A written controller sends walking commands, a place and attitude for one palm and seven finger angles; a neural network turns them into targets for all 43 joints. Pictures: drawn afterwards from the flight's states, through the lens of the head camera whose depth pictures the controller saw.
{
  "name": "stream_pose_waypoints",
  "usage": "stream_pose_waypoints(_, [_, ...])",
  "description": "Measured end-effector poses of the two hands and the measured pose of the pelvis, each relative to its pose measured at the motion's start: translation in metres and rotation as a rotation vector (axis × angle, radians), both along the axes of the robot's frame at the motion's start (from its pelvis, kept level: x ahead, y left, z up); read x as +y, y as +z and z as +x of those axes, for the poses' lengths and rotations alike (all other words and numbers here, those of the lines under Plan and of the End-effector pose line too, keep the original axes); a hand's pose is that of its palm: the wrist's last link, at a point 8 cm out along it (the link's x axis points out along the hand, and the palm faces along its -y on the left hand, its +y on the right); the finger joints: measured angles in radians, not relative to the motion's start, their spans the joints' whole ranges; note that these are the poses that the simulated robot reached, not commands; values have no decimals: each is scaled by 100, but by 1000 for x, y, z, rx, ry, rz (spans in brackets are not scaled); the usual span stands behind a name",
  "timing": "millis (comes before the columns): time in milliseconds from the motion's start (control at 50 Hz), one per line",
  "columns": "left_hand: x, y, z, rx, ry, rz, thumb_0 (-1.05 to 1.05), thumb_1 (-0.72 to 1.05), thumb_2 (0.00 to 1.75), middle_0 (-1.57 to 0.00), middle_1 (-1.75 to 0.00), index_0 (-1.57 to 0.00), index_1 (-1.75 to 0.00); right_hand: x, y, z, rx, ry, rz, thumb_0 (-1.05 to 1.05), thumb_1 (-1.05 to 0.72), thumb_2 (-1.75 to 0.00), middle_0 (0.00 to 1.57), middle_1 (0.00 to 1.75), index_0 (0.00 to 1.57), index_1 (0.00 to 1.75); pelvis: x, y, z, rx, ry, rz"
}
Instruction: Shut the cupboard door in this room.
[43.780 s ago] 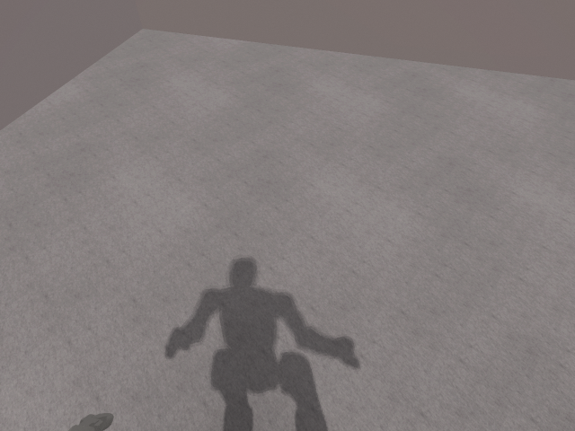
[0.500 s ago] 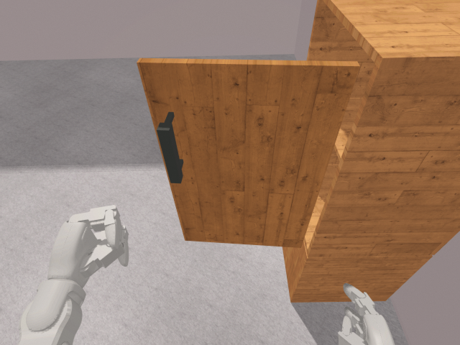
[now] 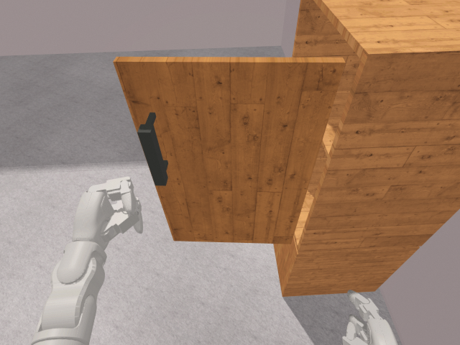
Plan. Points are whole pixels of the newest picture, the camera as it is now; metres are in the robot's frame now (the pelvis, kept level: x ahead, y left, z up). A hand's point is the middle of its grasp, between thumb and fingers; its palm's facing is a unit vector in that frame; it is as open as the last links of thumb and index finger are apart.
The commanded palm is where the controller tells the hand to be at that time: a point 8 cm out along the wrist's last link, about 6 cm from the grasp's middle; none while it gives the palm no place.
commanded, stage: bring the fist close to the handle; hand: left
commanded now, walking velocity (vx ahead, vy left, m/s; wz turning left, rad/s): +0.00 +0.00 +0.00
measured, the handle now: (156, 150) +0.45 +0.17 +0.10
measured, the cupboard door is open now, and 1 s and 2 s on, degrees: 85 85 70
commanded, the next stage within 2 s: push the door shut along its arc in 0.78 s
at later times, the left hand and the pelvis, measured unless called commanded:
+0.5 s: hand (173, 188) +0.35 +0.12 +0.11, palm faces +0.02 -1.00 -0.03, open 3.1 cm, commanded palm +0.32 +0.17 +0.11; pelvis +0.01 +0.00 +0.00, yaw -1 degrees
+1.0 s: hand (167, 190) +0.35 +0.13 +0.11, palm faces +0.03 -1.00 -0.04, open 3.1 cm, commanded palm +0.33 +0.18 +0.11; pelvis +0.00 -0.01 +0.00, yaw -1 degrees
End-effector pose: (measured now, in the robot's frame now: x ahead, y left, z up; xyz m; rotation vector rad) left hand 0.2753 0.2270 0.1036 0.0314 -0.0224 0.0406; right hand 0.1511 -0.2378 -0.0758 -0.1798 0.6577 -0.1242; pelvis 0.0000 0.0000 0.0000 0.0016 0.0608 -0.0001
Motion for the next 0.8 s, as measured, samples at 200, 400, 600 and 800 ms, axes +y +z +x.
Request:
stream_pose_waypoints(200, [-25, 3, 29, -13, -29, -10, 2, 90, 90, -130, -150, -130, -150, 9, -6, 1, 34, 0, 26, 2, -90, -90, 20, 30, 20, 30, 5, 0, 5, 10, -2, 1])
stream_pose_waypoints(400, [-48, 4, 48, -13, -24, -8, 2, 90, 90, -130, -150, -130, -150, 14, -10, -4, 75, -6, 51, 2, -90, -90, 20, 30, 20, 30, 6, 1, 7, 9, -13, 4])
stream_pose_waypoints(600, [-52, 3, 48, -5, -5, -2, 2, 90, 90, -130, -150, -130, -150, 6, -11, -12, 107, -25, 56, 2, -90, -90, 20, 30, 20, 30, 2, 2, 6, 1, -22, 7])
stream_pose_waypoints(800, [-46, 6, 50, -19, 9, -1, 2, 90, 90, -130, -150, -130, -150, -5, -11, -16, 118, -36, 39, 2, -90, -90, 20, 30, 20, 30, -4, 3, 1, -2, -18, 8])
